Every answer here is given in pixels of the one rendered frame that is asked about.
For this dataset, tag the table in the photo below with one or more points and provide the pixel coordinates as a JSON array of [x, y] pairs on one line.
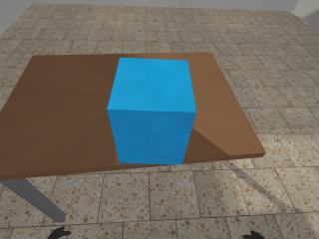
[[56, 121]]

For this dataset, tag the robot left hand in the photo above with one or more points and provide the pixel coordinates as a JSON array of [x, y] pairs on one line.
[[58, 233]]

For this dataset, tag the carton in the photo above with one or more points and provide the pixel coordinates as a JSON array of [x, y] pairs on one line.
[[151, 110]]

